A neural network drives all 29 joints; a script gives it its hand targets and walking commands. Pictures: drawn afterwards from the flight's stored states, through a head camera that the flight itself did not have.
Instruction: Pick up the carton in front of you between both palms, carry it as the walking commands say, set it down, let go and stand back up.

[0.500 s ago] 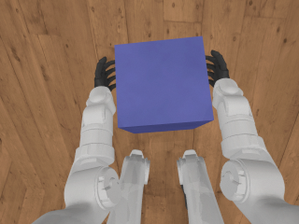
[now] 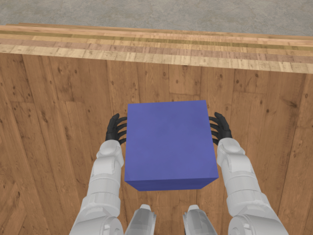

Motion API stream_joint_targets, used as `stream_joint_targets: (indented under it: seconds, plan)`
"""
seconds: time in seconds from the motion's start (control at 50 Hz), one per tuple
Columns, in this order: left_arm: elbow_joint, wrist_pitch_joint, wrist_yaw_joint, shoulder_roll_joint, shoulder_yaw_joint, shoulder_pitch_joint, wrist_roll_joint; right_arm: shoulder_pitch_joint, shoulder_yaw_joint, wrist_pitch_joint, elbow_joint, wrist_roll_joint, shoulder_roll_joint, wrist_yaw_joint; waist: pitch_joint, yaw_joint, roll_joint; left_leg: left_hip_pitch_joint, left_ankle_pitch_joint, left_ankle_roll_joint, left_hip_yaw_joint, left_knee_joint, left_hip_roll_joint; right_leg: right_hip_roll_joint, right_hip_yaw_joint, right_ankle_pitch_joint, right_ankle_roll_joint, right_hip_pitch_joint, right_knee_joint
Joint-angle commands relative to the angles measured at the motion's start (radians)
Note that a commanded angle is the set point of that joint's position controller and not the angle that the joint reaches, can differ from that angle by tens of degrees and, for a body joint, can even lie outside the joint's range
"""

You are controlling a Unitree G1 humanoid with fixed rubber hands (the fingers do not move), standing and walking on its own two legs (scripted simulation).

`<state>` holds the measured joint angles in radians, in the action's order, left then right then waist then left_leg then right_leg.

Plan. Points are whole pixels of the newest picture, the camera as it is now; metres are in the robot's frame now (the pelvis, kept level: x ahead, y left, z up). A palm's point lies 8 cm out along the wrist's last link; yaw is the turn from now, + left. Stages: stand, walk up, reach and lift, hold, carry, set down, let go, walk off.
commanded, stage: reach and lift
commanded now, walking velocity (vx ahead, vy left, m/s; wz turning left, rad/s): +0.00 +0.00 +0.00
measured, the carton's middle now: (168, 151) +0.37 +0.01 -0.11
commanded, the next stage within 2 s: hold in 1.54 s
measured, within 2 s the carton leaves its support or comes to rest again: neither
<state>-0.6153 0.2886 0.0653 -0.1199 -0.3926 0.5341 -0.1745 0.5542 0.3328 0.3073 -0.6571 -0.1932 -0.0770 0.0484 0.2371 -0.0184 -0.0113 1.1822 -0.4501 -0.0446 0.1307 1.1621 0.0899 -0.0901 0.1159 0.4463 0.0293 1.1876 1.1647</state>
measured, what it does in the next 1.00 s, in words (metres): rises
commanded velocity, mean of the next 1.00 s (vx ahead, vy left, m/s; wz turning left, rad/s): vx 0.00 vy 0.00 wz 0.00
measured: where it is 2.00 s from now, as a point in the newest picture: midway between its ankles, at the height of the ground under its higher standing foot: outside the picture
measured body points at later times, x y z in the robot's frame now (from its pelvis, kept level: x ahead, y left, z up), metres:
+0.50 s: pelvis +0.04 +0.00 +0.10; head +0.03 +0.00 +0.55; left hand +0.35 +0.16 +0.11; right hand +0.34 -0.15 +0.10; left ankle +0.05 +0.14 -0.63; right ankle +0.05 -0.13 -0.63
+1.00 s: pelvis +0.03 +0.00 +0.11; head +0.00 +0.00 +0.56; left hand +0.34 +0.16 +0.13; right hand +0.34 -0.15 +0.13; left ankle +0.05 +0.13 -0.63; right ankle +0.05 -0.13 -0.63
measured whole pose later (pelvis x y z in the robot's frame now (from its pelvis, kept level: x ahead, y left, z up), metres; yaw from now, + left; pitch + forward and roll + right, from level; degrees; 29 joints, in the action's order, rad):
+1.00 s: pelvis +0.03 +0.00 +0.11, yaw +0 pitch -4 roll +0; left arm -0.38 0.60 -0.01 -0.17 -0.32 0.33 -0.30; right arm 0.32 0.29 0.62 -0.38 -0.29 -0.16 0.00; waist 0.00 0.00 0.00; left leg 0.17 -0.22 -0.02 0.14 0.45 0.04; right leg -0.04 0.14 0.22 0.01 0.17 0.45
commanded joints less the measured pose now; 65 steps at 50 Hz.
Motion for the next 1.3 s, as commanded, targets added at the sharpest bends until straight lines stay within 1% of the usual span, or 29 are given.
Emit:
stream_joint_targets:
  seconds: [0.0, 0.12, 0.22, 0.34, 0.46, 0.5, 0.56, 0.62, 0.66, 0.74, 0.84, 0.96, 1.16, 1.28]
  plan:
    - [-0.059, 0.006, -0.245, -1.041, 0.591, 0.474, 0.108, 0.508, -0.554, -0.031, 0.019, 0.129, -1.059, -0.227, 0.554, 0.004, 0.024, -0.396, 0.265, 0.023, -0.085, -0.214, 0.056, -0.051, -0.067, -0.283, -0.015, -0.481, -0.219]
    - [-0.024, 0.017, -0.25, -1.039, 0.629, 0.356, 0.103, 0.392, -0.591, -0.02, 0.062, 0.133, -1.057, -0.23, 0.463, 0.009, 0.018, -0.572, 0.351, 0.027, -0.061, -0.352, 0.041, -0.037, -0.046, -0.362, -0.017, -0.634, -0.353]
    - [0.018, 0.05, -0.258, -1.037, 0.664, 0.267, 0.109, 0.307, -0.622, 0.012, 0.11, 0.141, -1.056, -0.238, 0.381, 0.011, 0.016, -0.722, 0.427, 0.028, -0.046, -0.467, 0.028, -0.027, -0.035, -0.431, -0.017, -0.764, -0.465]
    - [0.093, 0.128, -0.272, -1.033, 0.708, 0.179, 0.126, 0.223, -0.665, 0.091, 0.186, 0.162, -1.052, -0.252, 0.268, 0.009, 0.011, -0.891, 0.495, 0.025, -0.04, -0.601, 0.013, -0.015, -0.028, -0.493, -0.015, -0.915, -0.599]
    - [0.184, 0.228, -0.29, -1.031, 0.742, 0.129, 0.148, 0.173, -0.699, 0.196, 0.288, 0.178, -1.041, -0.264, 0.136, 0.017, 0.007, -1.019, 0.502, 0.024, -0.037, -0.72, 0.004, -0.005, -0.028, -0.496, -0.012, -1.04, -0.721]
    - [0.188, 0.259, -0.293, -1.013, 0.721, 0.118, 0.137, 0.161, -0.678, 0.229, 0.296, 0.168, -1.031, -0.266, 0.067, 0.021, 0.009, -1.034, 0.463, 0.025, -0.038, -0.749, 0.002, -0.003, -0.031, -0.455, -0.015, -1.047, -0.751]
    - [0.173, 0.292, -0.302, -0.994, 0.673, 0.13, 0.116, 0.167, -0.63, 0.265, 0.28, 0.148, -1.021, -0.274, -0.029, 0.022, 0.008, -1.029, 0.362, 0.029, -0.047, -0.782, 0.0, -0.002, -0.04, -0.355, -0.023, -1.04, -0.783]
    - [0.145, 0.304, -0.312, -0.989, 0.619, 0.181, 0.092, 0.218, -0.579, 0.277, 0.246, 0.127, -1.017, -0.287, -0.079, 0.015, 0.006, -1.012, 0.271, 0.037, -0.055, -0.792, -0.004, 0.003, -0.046, -0.266, -0.026, -1.024, -0.79]
    - [0.153, 0.301, -0.318, -1.004, 0.624, 0.229, 0.097, 0.269, -0.585, 0.274, 0.253, 0.133, -1.03, -0.294, -0.061, 0.014, 0.004, -1.018, 0.254, 0.039, -0.057, -0.787, -0.006, 0.004, -0.048, -0.248, -0.028, -1.029, -0.786]
    - [0.166, 0.297, -0.324, -1.024, 0.637, 0.295, 0.106, 0.336, -0.599, 0.269, 0.267, 0.141, -1.05, -0.3, -0.008, 0.014, 0.005, -1.037, 0.259, 0.04, -0.058, -0.775, -0.007, 0.004, -0.049, -0.254, -0.026, -1.047, -0.777]
    - [0.165, 0.3, -0.326, -1.023, 0.64, 0.314, 0.105, 0.352, -0.599, 0.273, 0.263, 0.138, -1.051, -0.299, 0.009, 0.018, 0.01, -1.051, 0.254, 0.039, -0.063, -0.78, -0.005, 0.003, -0.052, -0.25, -0.022, -1.06, -0.782]
    - [0.18, 0.311, -0.324, -1.008, 0.641, 0.287, 0.102, 0.322, -0.599, 0.285, 0.278, 0.136, -1.04, -0.294, 0.017, 0.018, 0.01, -1.078, 0.309, 0.034, -0.065, -0.794, 0.0, 0.0, -0.054, -0.305, -0.018, -1.085, -0.795]
    - [0.254, 0.334, -0.318, -0.989, 0.666, 0.203, 0.119, 0.239, -0.629, 0.309, 0.353, 0.157, -1.028, -0.287, 0.031, 0.015, 0.011, -1.122, 0.427, 0.027, -0.062, -0.81, 0.007, -0.006, -0.048, -0.426, -0.009, -1.138, -0.813]
    - [0.294, 0.351, -0.316, -0.98, 0.682, 0.164, 0.132, 0.196, -0.641, 0.326, 0.391, 0.167, -1.02, -0.282, 0.025, 0.016, 0.012, -1.143, 0.476, 0.024, -0.058, -0.819, 0.01, -0.008, -0.044, -0.477, -0.007, -1.16, -0.823]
